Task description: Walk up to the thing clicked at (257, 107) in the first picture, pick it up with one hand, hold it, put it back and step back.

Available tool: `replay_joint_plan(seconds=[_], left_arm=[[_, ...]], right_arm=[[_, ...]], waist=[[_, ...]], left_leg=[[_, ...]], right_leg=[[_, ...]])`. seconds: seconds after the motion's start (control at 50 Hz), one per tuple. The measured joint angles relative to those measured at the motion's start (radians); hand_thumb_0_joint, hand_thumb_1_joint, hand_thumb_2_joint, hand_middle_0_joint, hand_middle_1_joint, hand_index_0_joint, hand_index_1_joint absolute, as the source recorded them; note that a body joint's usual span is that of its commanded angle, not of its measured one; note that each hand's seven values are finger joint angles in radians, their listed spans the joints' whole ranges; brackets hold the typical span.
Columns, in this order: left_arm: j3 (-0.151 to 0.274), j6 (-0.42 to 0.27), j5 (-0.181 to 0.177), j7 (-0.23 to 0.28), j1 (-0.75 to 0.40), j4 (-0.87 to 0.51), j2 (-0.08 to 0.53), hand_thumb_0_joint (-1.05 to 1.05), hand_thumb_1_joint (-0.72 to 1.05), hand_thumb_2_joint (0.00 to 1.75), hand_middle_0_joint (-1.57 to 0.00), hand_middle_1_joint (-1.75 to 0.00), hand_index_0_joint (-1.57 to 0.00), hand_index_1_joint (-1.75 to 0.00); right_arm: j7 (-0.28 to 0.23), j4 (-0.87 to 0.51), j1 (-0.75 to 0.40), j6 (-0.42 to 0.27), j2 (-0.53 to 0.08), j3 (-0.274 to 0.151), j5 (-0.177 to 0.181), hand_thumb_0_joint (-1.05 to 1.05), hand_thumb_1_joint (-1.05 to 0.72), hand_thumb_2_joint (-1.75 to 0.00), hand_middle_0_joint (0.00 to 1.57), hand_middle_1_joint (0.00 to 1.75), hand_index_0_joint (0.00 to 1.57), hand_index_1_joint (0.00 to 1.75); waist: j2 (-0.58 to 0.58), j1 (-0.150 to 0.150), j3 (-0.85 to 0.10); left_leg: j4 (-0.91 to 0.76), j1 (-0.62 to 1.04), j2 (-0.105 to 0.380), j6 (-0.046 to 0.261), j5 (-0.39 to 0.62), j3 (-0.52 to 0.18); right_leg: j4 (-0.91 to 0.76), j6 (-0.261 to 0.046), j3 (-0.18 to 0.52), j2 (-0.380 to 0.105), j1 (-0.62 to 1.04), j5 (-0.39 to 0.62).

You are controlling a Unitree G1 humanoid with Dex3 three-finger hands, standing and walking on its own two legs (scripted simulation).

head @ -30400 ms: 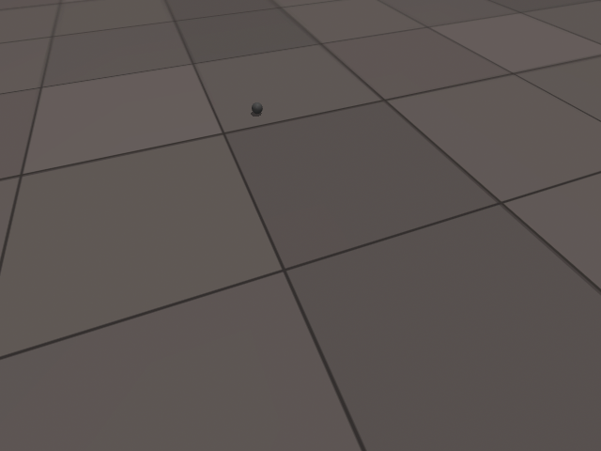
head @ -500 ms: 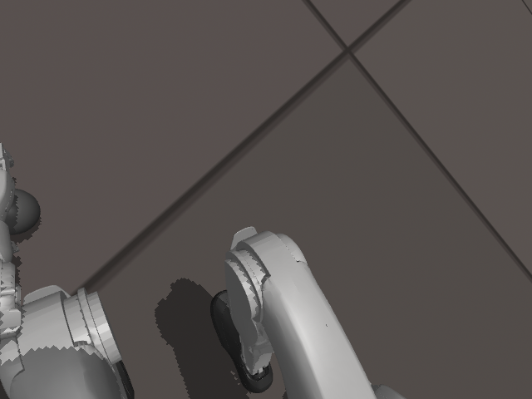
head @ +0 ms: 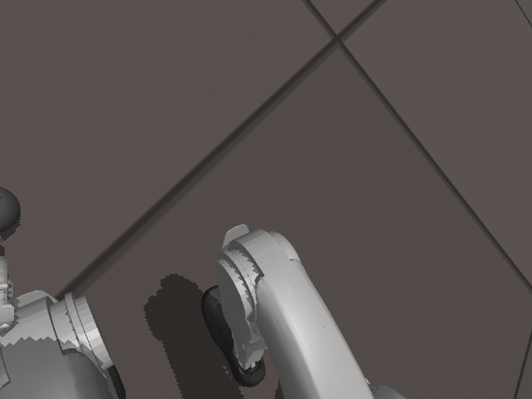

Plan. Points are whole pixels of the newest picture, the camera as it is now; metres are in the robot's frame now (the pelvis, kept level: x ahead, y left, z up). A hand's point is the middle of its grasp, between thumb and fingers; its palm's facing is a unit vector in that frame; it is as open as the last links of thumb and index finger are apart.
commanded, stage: close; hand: left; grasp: from above
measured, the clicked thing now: out of the picture +0.44 +0.25 -0.28
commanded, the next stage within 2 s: settle in 1.40 s
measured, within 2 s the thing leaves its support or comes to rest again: leaves its support in 1.76 s
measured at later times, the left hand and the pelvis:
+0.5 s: hand out of the picture +0.43 +0.27 -0.25, palm faces -0.42 -0.11 -0.90, open 11.1 cm; pelvis +0.00 +0.00 +0.00, yaw +0 degrees
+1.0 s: hand out of the picture +0.43 +0.27 -0.25, palm faces -0.45 -0.14 -0.88, open 9.9 cm; pelvis +0.00 +0.00 +0.01, yaw -1 degrees
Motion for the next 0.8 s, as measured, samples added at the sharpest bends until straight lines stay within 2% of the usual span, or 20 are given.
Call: replay_joint_plan(seconds=[0.08,0.18,0.24,0.32,0.42,0.5,0.56,0.66,0.8], left_arm=[[0.014,0.010,-0.028,0.007,0.007,0.006,0.009,0.00,-0.30,0.90,-0.18,-1.14,-0.22,-1.10],[-0.002,0.005,-0.066,-0.029,0.013,0.000,0.010,0.00,-0.24,0.88,-0.21,-1.14,-0.25,-1.09],[-0.019,-0.010,-0.072,-0.047,0.020,-0.011,0.006,0.00,-0.21,0.87,-0.23,-1.13,-0.27,-1.09],[-0.048,-0.035,-0.058,-0.052,0.030,-0.017,0.000,0.00,-0.18,0.87,-0.26,-1.13,-0.30,-1.08],[-0.055,-0.053,-0.011,-0.020,0.031,-0.021,0.004,0.00,-0.14,0.86,-0.28,-1.12,-0.32,-1.07],[-0.051,-0.038,0.020,0.013,0.029,-0.015,0.009,0.00,-0.14,0.86,-0.30,-1.11,-0.34,-1.06],[-0.045,-0.011,0.023,0.034,0.024,-0.013,0.013,0.00,-0.13,0.86,-0.31,-1.10,-0.35,-1.06],[-0.027,0.032,-0.015,0.030,0.000,-0.011,0.020,0.00,-0.10,0.86,-0.33,-1.09,-0.37,-1.05],[-0.036,0.039,-0.077,-0.041,-0.014,-0.024,0.026,0.00,-0.05,0.83,-0.36,-1.07,-0.40,-1.03]], right_arm=[[-0.002,-0.008,-0.009,-0.001,0.002,-0.001,0.000,0.00,-0.91,-0.90,0.20,0.30,0.19,0.30],[-0.009,-0.007,-0.004,0.000,0.010,-0.003,0.007,0.00,-0.91,-0.90,0.19,0.30,0.19,0.30],[-0.014,-0.003,0.005,0.004,0.016,0.000,0.010,0.00,-0.92,-0.90,0.19,0.30,0.19,0.30],[-0.020,0.001,0.011,0.010,0.018,0.010,0.009,0.00,-0.92,-0.90,0.19,0.30,0.19,0.30],[-0.025,-0.004,0.005,0.016,0.013,0.015,0.003,0.00,-0.91,-0.90,0.20,0.30,0.19,0.30],[-0.021,-0.008,-0.007,0.013,0.008,0.011,-0.006,0.00,-0.91,-0.90,0.20,0.30,0.19,0.30],[-0.017,-0.012,-0.018,0.008,0.006,0.004,-0.009,0.00,-0.91,-0.90,0.20,0.30,0.19,0.30],[-0.009,-0.024,-0.026,-0.004,0.000,-0.002,-0.004,0.00,-0.91,-0.90,0.20,0.30,0.19,0.30],[-0.008,-0.022,-0.011,-0.008,0.005,0.007,0.005,0.00,-0.92,-0.90,0.19,0.30,0.19,0.30]], waist=[[0.007,0.004,0.006],[0.009,0.013,0.008],[0.003,0.021,0.005],[-0.007,0.024,-0.005],[-0.019,0.019,-0.011],[-0.022,0.010,-0.013],[-0.021,0.007,-0.011],[-0.018,0.003,0.001],[-0.017,0.007,0.020]], left_leg=[[-0.001,-0.002,0.007,0.005,0.004,0.001],[-0.005,-0.002,0.007,0.009,0.011,0.007],[-0.008,0.004,0.005,0.008,0.011,0.008],[-0.010,0.010,0.001,0.006,0.010,0.002],[-0.011,0.013,-0.004,0.004,0.010,-0.007],[-0.011,0.011,-0.007,0.004,0.011,-0.010],[-0.012,0.007,-0.006,0.006,0.012,-0.009],[-0.014,-0.005,-0.005,0.011,0.015,-0.003],[-0.017,-0.004,-0.006,0.007,0.011,-0.001]], right_leg=[[-0.005,0.004,0.001,0.006,-0.005,0.010],[-0.007,0.008,0.007,0.006,-0.005,0.015],[-0.009,0.007,0.007,0.005,0.003,0.013],[-0.013,0.005,0.002,0.002,0.014,0.009],[-0.020,0.005,-0.006,0.000,0.024,0.008],[-0.022,0.006,-0.008,-0.001,0.025,0.007],[-0.024,0.008,-0.007,-0.001,0.022,0.007],[-0.025,0.012,-0.002,0.000,0.010,0.010],[-0.024,0.007,-0.002,-0.002,0.008,0.005]])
